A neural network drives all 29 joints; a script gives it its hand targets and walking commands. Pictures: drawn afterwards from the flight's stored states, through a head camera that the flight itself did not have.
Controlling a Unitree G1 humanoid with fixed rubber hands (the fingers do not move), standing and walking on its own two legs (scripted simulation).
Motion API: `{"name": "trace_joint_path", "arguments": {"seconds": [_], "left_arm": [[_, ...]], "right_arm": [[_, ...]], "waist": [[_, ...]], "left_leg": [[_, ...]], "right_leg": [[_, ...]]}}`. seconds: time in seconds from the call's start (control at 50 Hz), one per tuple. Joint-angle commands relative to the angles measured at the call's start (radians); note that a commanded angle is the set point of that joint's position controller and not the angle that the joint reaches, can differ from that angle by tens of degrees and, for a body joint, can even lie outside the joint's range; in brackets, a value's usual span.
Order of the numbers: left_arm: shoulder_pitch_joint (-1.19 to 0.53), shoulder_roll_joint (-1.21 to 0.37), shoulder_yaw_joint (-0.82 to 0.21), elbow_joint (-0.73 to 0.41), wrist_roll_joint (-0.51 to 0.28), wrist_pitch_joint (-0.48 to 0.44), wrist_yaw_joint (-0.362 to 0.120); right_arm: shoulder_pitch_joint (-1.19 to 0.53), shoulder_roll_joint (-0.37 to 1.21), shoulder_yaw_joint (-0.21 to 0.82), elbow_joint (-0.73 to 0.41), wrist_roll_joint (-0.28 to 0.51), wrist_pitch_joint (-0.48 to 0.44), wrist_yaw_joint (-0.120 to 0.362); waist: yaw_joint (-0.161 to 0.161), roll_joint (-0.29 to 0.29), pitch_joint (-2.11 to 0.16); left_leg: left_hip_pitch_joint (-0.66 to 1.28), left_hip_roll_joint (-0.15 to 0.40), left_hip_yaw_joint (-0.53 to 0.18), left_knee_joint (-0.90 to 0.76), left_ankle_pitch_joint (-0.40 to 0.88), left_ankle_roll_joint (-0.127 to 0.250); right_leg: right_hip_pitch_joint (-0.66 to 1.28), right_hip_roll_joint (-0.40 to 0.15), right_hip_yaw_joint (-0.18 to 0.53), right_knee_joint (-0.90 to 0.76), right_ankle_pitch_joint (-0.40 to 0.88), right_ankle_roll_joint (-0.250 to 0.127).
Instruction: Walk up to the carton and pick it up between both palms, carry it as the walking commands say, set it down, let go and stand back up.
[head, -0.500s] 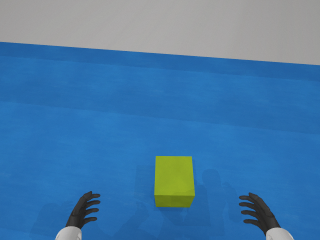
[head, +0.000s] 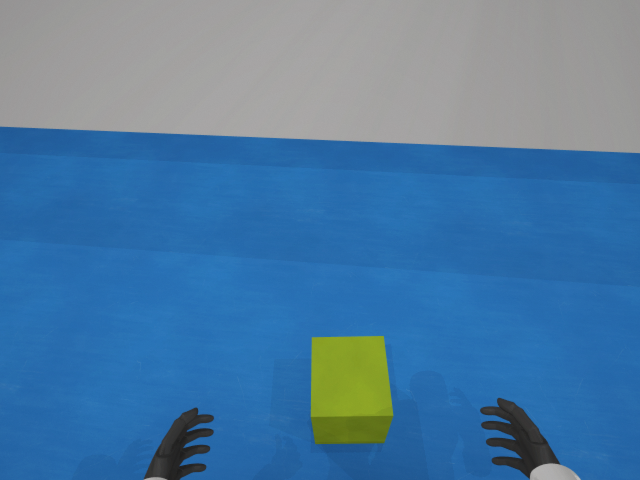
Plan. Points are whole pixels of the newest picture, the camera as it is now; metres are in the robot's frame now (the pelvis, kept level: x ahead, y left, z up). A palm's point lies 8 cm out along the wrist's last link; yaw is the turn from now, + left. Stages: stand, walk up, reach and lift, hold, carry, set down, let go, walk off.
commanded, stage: stand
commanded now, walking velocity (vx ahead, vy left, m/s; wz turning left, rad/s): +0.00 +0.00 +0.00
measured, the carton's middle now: (348, 391) +0.46 -0.04 -0.64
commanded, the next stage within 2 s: none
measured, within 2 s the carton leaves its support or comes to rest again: neither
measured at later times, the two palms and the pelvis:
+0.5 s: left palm (168, 476) +0.16 +0.23 -0.11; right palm out of the picture +0.14 -0.27 -0.10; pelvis +0.06 -0.01 -0.01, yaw -4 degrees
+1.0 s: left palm out of the picture +0.14 +0.23 -0.12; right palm out of the picture +0.07 -0.29 -0.12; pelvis +0.05 -0.02 -0.01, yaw -7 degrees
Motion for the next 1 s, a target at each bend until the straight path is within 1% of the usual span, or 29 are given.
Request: {"name": "trace_joint_path", "arguments": {"seconds": [0.0, 0.02, 0.04, 0.08, 0.1, 0.12, 0.14, 0.16, 0.2, 0.24, 0.3, 0.38, 0.46, 0.56, 0.8, 0.98], "left_arm": [[0.039, 0.219, 0.049, 0.061, 0.005, -0.081, 0.051], [0.007, 0.187, 0.043, 0.072, 0.002, -0.103, 0.052], [0.0, 0.163, 0.036, 0.087, 0.001, -0.124, 0.051], [-0.006, 0.145, 0.026, 0.124, -0.008, -0.157, 0.04], [0.0, 0.146, 0.024, 0.141, -0.009, -0.167, 0.037], [0.013, 0.146, 0.02, 0.157, -0.01, -0.173, 0.037], [0.028, 0.149, 0.018, 0.173, -0.011, -0.175, 0.039], [0.043, 0.151, 0.017, 0.186, -0.012, -0.174, 0.042], [0.065, 0.156, 0.014, 0.202, -0.015, -0.167, 0.048], [0.08, 0.162, 0.01, 0.211, -0.016, -0.161, 0.052], [0.099, 0.17, 0.005, 0.221, -0.016, -0.154, 0.057], [0.117, 0.174, -0.002, 0.229, -0.018, -0.145, 0.063], [0.125, 0.174, -0.008, 0.231, -0.02, -0.135, 0.07], [0.132, 0.174, -0.013, 0.233, -0.02, -0.122, 0.076], [0.144, 0.186, -0.017, 0.258, -0.015, -0.102, 0.081], [0.146, 0.192, -0.017, 0.293, -0.014, -0.095, 0.08]], "right_arm": [[-0.004, -0.172, -0.063, 0.015, -0.054, -0.15, -0.043], [-0.015, -0.161, -0.056, 0.038, -0.056, -0.183, -0.049], [-0.022, -0.153, -0.055, 0.053, -0.049, -0.206, -0.052], [-0.013, -0.147, -0.051, 0.088, -0.035, -0.24, -0.054], [-0.005, -0.148, -0.049, 0.102, -0.029, -0.25, -0.054], [0.004, -0.151, -0.047, 0.114, -0.024, -0.255, -0.054], [0.015, -0.152, -0.045, 0.124, -0.02, -0.256, -0.055], [0.023, -0.152, -0.043, 0.132, -0.016, -0.255, -0.056], [0.036, -0.154, -0.037, 0.141, -0.015, -0.247, -0.06], [0.053, -0.16, -0.034, 0.148, -0.014, -0.239, -0.065], [0.077, -0.168, -0.03, 0.159, -0.012, -0.229, -0.072], [0.096, -0.172, -0.025, 0.174, -0.008, -0.22, -0.077], [0.109, -0.172, -0.022, 0.189, -0.006, -0.211, -0.081], [0.124, -0.171, -0.02, 0.208, -0.006, -0.198, -0.084], [0.158, -0.179, -0.022, 0.259, -0.011, -0.177, -0.086], [0.181, -0.182, -0.021, 0.305, -0.011, -0.171, -0.083]], "waist": [[0.003, 0.022, 0.027], [0.006, 0.011, 0.014], [0.003, 0.007, -0.029], [0.004, -0.011, -0.163], [0.002, -0.019, -0.209], [-0.001, -0.021, -0.242], [-0.003, -0.013, -0.26], [-0.002, -0.003, -0.264], [-0.002, 0.011, -0.259], [-0.003, 0.015, -0.247], [-0.003, 0.016, -0.235], [0.0, 0.015, -0.232], [0.001, 0.009, -0.23], [0.003, 0.002, -0.217], [0.003, -0.013, -0.164], [0.004, -0.017, -0.137]], "left_leg": [[-0.179, 0.143, -0.105, -0.13, -0.251, -0.022], [-0.19, 0.163, -0.128, -0.126, -0.244, -0.009], [-0.184, 0.177, -0.143, -0.125, -0.206, 0.003], [-0.132, 0.174, -0.129, -0.087, -0.023, 0.007], [-0.108, 0.167, -0.114, -0.058, 0.085, 0.002], [-0.084, 0.161, -0.098, -0.031, 0.181, -0.005], [-0.069, 0.16, -0.088, -0.013, 0.26, -0.01], [-0.062, 0.161, -0.081, 0.002, 0.326, -0.014], [-0.058, 0.166, -0.071, 0.024, 0.42, -0.016], [-0.062, 0.17, -0.062, 0.038, 0.469, -0.015], [-0.07, 0.17, -0.047, 0.052, 0.505, -0.013], [-0.071, 0.166, -0.029, 0.065, 0.531, -0.01], [-0.072, 0.159, -0.011, 0.072, 0.518, -0.007], [-0.074, 0.153, 0.005, 0.073, 0.464, -0.001], [-0.084, 0.143, 0.024, 0.049, 0.29, 0.006], [-0.075, 0.139, 0.032, 0.02, 0.222, 0.007]], "right_leg": [[-0.229, -0.135, 0.137, -0.146, -0.179, 0.045], [-0.269, -0.124, 0.14, -0.143, -0.161, 0.041], [-0.252, -0.119, 0.14, -0.129, -0.093, 0.035], [-0.177, -0.114, 0.145, -0.084, 0.096, 0.019], [-0.152, -0.119, 0.153, -0.063, 0.195, 0.012], [-0.143, -0.121, 0.161, -0.045, 0.272, 0.005], [-0.143, -0.118, 0.163, -0.029, 0.319, 0.0], [-0.15, -0.113, 0.161, -0.015, 0.337, -0.004], [-0.173, -0.106, 0.159, 0.003, 0.334, -0.008], [-0.193, -0.1, 0.157, 0.016, 0.328, -0.01], [-0.208, -0.097, 0.159, 0.034, 0.344, -0.016], [-0.21, -0.095, 0.163, 0.057, 0.379, -0.026], [-0.208, -0.092, 0.167, 0.075, 0.402, -0.034], [-0.211, -0.088, 0.178, 0.086, 0.399, -0.041], [-0.214, -0.083, 0.227, 0.066, 0.362, -0.053], [-0.201, -0.084, 0.256, 0.034, 0.347, -0.058]]}}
